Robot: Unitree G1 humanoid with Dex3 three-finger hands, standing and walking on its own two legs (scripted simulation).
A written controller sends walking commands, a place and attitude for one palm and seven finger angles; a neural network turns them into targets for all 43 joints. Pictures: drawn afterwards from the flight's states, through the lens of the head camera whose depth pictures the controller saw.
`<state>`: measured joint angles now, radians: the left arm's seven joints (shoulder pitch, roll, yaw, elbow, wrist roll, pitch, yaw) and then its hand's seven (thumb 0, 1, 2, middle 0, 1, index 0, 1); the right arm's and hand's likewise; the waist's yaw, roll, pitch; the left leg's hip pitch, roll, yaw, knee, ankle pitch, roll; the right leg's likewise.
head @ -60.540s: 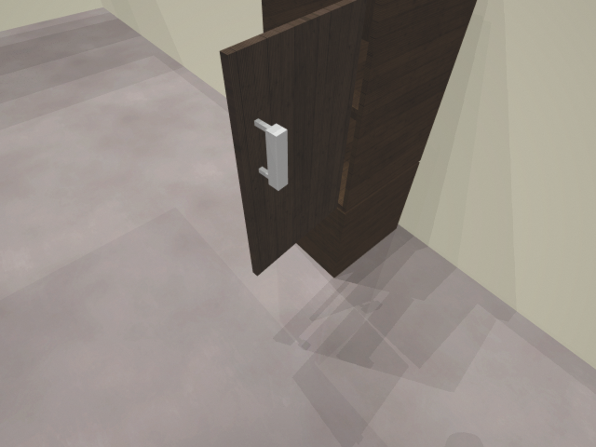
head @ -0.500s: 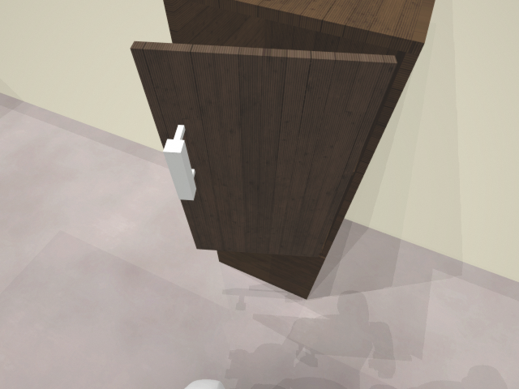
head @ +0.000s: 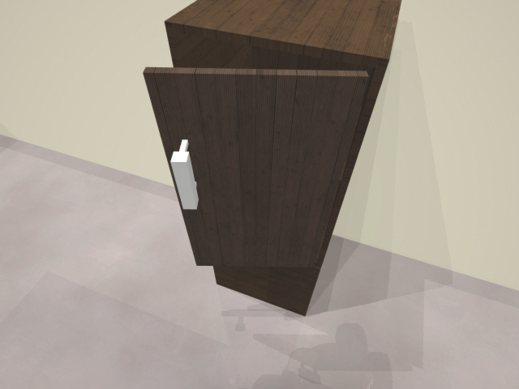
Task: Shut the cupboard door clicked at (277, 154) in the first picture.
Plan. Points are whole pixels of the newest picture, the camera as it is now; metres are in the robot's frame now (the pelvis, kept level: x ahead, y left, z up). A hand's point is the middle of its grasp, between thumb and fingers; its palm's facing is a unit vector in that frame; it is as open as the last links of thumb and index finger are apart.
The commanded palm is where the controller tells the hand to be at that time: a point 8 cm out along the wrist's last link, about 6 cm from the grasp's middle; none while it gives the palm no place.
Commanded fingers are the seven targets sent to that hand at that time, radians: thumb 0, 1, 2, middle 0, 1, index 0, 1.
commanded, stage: look again from close up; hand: left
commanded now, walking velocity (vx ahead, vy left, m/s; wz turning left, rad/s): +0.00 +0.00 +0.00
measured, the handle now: (187, 174) +0.47 +0.16 +0.05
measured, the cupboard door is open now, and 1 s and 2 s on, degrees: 20 20 20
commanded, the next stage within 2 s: raise the hand and make a fist in 0.50 s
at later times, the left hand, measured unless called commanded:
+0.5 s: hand out of the picture +0.01 +0.19 -0.18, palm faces -0.01 -0.97 -0.23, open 7.4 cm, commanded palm none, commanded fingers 0.00 0.90 0.90 -0.20 -0.30 -0.20 -0.30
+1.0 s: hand out of the picture +0.13 +0.18 -0.07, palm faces +0.09 -1.00 +0.02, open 6.3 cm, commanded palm +0.11 +0.23 -0.04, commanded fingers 0.00 0.90 0.90 -0.57 -0.70 -0.57 -0.70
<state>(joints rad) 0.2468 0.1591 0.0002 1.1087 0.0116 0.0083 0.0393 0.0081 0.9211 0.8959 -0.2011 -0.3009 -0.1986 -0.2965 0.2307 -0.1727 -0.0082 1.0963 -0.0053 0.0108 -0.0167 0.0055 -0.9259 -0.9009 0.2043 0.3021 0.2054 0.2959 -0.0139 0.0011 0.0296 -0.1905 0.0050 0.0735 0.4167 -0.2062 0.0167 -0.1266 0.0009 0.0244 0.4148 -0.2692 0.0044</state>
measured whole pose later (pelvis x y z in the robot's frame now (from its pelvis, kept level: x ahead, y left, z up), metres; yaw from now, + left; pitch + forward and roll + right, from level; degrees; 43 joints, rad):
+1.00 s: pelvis -0.03 -0.02 -0.09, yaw +3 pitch +12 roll +0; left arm 0.49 0.19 0.15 0.08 -0.29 -0.46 -0.33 0.01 0.90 0.90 -0.40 -0.51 -0.40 -0.51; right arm 0.14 -0.25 -0.06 0.50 0.02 -0.26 -0.02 0.01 -0.91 -0.90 0.20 0.30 0.20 0.30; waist 0.04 -0.02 -0.15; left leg -0.88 0.02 0.00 1.15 -0.48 -0.01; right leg -0.79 -0.01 -0.07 1.17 -0.59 -0.04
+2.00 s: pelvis -0.02 +0.01 -0.05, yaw +4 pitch +7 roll -3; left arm 0.38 0.26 0.16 -0.16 -0.29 -0.20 -0.23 0.02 0.90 0.90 -1.27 -1.46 -1.26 -1.46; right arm 0.26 -0.22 0.08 0.50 0.03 -0.20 -0.05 0.02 -0.91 -0.90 0.21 0.30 0.21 0.30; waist 0.02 0.04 -0.10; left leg -0.63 0.01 -0.01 0.93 -0.41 0.04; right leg -0.51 -0.01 -0.07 0.86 -0.47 0.01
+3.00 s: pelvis -0.01 -0.01 -0.04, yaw +3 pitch +5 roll +0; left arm 0.07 0.24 0.15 0.11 -0.26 -0.17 -0.20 0.02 0.90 0.90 -1.30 -1.50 -1.30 -1.50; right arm 0.26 -0.25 0.05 0.59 0.04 -0.20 -0.06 0.02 -0.91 -0.90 0.21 0.30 0.21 0.30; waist -0.01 0.03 -0.09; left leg -0.54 0.02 0.01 0.80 -0.36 0.00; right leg -0.45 0.00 -0.05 0.80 -0.44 -0.02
